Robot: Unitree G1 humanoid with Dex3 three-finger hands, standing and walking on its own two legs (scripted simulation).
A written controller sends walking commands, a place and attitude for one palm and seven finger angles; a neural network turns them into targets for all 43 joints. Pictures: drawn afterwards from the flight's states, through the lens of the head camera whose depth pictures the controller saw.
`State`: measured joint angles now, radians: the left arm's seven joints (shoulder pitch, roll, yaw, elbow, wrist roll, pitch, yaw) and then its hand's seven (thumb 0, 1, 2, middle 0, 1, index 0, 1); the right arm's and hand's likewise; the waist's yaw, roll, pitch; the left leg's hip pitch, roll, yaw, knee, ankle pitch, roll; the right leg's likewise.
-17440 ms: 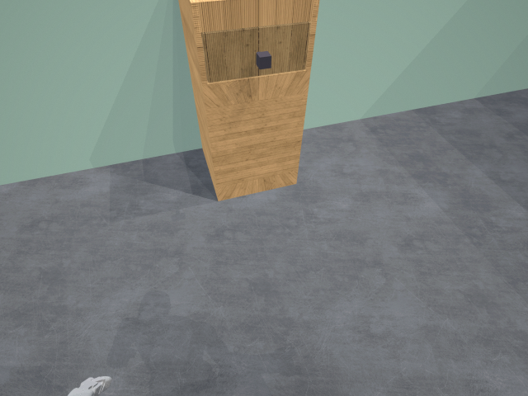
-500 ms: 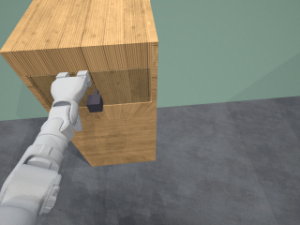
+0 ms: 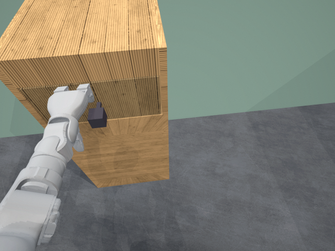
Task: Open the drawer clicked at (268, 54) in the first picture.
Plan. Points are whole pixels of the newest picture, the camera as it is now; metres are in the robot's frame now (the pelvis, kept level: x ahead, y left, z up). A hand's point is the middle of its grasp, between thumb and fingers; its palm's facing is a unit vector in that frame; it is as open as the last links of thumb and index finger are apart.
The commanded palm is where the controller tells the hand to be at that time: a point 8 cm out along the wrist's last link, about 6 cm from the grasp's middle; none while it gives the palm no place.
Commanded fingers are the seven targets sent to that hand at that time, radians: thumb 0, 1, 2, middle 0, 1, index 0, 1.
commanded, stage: lower the fingers behind the handle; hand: left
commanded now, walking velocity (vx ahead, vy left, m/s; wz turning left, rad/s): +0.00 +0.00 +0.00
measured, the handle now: (98, 112) +0.51 +0.22 -0.01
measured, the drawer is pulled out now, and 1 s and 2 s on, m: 0.00 0.00 0.00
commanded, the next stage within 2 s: lift the fingers back up to retry in 1.62 s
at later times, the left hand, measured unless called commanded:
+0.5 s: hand (83, 119) +0.46 +0.24 +0.02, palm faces -0.03 -0.04 -1.00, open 13.8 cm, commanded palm +0.43 +0.24 +0.08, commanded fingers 0.00 -0.50 0.30 -0.30 -1.20 -0.30 -1.20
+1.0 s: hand (86, 124) +0.45 +0.24 +0.00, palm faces -0.01 -0.02 -1.00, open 13.8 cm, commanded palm +0.43 +0.23 +0.04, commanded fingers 0.00 -0.50 0.30 -0.30 -1.20 -0.30 -1.20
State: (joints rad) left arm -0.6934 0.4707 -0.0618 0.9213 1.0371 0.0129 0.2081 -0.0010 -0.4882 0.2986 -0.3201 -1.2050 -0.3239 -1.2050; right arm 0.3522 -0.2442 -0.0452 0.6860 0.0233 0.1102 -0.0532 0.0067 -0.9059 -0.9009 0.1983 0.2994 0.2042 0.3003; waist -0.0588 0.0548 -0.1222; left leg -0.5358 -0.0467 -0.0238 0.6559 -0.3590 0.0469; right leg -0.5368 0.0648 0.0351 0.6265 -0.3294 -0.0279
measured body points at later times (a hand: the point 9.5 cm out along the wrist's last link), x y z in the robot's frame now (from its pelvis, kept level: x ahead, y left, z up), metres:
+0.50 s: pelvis +0.00 +0.01 -0.01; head +0.08 +0.00 +0.43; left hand +0.45 +0.24 +0.08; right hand +0.04 -0.26 -0.14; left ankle -0.03 +0.09 -0.72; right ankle -0.02 -0.11 -0.72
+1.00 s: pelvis -0.02 +0.01 -0.02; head +0.08 +0.02 +0.42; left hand +0.45 +0.23 +0.05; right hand +0.01 -0.26 -0.15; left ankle -0.03 +0.09 -0.72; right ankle -0.02 -0.11 -0.72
